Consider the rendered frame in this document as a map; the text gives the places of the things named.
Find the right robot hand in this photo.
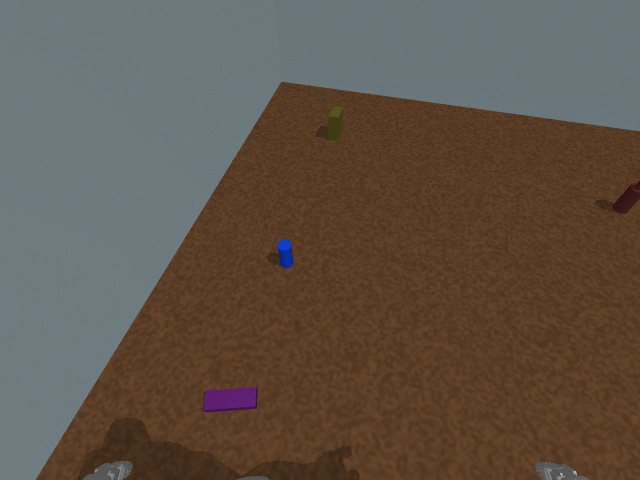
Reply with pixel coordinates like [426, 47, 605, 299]
[535, 462, 588, 480]

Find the left robot hand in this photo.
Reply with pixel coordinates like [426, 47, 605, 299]
[83, 461, 133, 480]

